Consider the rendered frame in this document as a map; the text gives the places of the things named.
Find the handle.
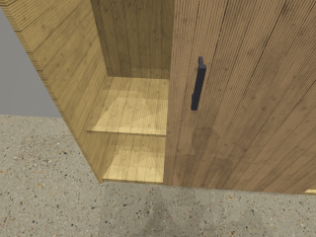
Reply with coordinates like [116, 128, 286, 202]
[191, 56, 206, 111]

